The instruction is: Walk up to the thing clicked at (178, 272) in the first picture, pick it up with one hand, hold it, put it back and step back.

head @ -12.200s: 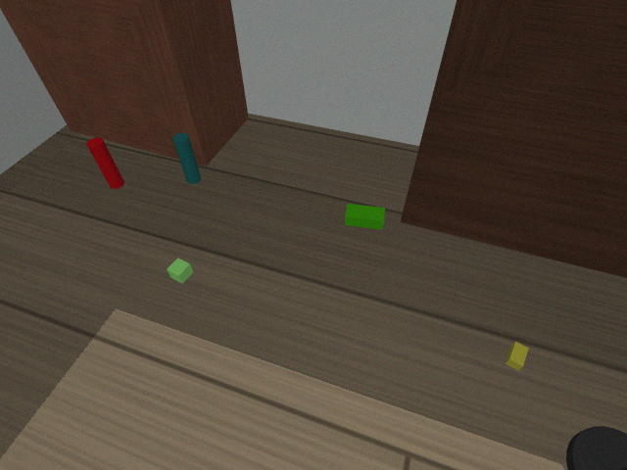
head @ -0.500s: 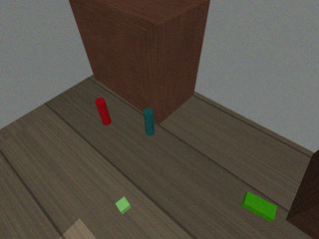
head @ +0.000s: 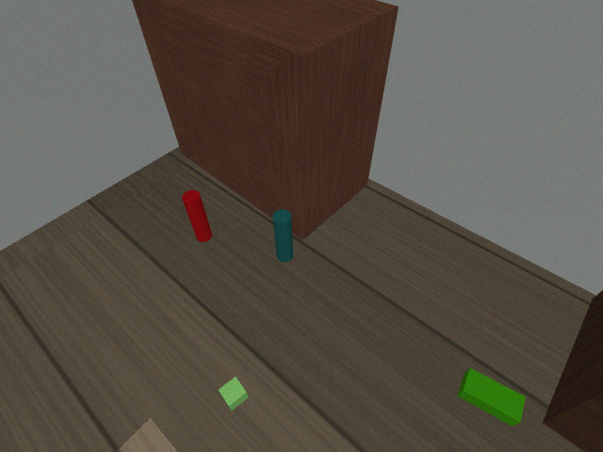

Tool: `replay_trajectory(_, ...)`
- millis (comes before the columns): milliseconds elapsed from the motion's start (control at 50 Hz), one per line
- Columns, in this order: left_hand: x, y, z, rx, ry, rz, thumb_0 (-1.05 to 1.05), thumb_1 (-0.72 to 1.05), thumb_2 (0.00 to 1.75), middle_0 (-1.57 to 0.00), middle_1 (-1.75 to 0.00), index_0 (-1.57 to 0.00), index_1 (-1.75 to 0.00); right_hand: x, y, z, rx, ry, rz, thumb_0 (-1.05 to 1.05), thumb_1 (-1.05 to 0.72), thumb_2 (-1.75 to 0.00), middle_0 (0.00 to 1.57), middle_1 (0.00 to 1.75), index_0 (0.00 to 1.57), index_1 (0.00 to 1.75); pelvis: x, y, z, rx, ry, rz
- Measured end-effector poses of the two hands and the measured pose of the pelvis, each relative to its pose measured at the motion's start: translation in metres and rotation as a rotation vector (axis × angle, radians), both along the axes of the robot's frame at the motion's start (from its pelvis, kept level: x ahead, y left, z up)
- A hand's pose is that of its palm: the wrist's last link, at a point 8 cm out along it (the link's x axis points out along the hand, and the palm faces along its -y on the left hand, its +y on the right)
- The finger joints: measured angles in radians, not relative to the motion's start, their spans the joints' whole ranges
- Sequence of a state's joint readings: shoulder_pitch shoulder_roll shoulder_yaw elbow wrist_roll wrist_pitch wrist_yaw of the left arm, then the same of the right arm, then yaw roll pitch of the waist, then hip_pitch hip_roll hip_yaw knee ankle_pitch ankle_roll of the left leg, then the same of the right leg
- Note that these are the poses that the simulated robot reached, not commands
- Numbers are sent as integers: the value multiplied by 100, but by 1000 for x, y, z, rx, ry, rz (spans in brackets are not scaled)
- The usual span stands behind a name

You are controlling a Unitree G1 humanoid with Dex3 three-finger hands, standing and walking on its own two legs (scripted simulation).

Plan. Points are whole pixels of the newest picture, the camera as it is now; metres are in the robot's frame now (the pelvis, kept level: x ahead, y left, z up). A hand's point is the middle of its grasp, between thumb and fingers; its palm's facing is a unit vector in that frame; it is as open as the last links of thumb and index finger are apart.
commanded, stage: stand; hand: left
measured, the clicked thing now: (233, 393) +0.40 +0.24 -0.75
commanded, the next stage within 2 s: walk up in 0.58 s
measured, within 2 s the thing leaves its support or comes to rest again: neither
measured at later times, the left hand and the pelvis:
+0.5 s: hand out of the picture +0.07 +0.25 -0.15, palm faces -0.02 -0.93 -0.36, open 7.4 cm; pelvis +0.00 -0.01 +0.00, yaw +0 degrees
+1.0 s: hand out of the picture +0.07 +0.31 -0.18, palm faces -0.05 -0.93 -0.35, open 7.4 cm; pelvis -0.09 +0.06 -0.02, yaw +0 degrees
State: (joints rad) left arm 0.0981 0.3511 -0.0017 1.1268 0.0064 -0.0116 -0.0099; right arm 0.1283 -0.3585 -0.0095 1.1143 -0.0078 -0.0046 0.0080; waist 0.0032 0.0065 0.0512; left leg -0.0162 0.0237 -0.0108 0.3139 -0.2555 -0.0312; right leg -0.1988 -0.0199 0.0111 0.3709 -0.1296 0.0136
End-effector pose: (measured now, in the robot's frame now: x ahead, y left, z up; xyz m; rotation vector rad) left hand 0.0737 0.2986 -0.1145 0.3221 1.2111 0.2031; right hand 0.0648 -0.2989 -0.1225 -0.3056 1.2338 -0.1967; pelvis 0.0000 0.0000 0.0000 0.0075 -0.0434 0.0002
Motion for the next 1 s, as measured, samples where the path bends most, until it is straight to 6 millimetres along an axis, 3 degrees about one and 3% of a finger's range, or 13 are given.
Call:
replay_trajectory(280, -13, -2, 0, 7, 33, 11, 0, 90, 90, -21, -30, -20, -29, -10, -4, -4, 7, 30, -2, 1, -91, -90, 20, 30, 20, 30, -2, -4, 0, 4, 2, 0)
replay_trajectory(600, -6, -7, 0, 6, 24, 9, 0, 90, 90, -21, -30, -20, -29, -10, -10, -5, 4, 39, -7, 1, -91, -90, 20, 30, 20, 30, -1, -8, -1, 0, 11, 0)
replay_trajectory(720, -2, 7, -5, 26, -3, 6, 0, 90, 90, -21, -30, -21, -30, -15, -13, -6, -36, 48, -9, 1, -91, -90, 20, 30, 20, 30, -28, 1, -7, 8, 15, -2)
replay_trajectory(820, 1, 29, -16, 39, -34, -52, 0, 90, 90, -21, -30, -21, -30, -39, -5, -5, -82, 43, -16, 1, -91, -90, 20, 30, 20, 30, -53, 23, -18, 6, 28, 2)
replay_trajectory(900, 6, 49, -34, 24, -89, -69, 0, 90, 90, -21, -30, -21, -30, -76, 11, -7, -130, 64, -22, 1, -91, -90, 20, 30, 20, 30, -75, 44, -32, 13, 14, 0)
replay_trajectory(1000, -14, 55, -29, 1, -68, -62, 0, 90, 90, -20, -30, -20, -29, -122, 37, 7, -114, 126, -39, 1, -91, -90, 20, 30, 20, 30, -91, 55, -18, -27, 17, 2)
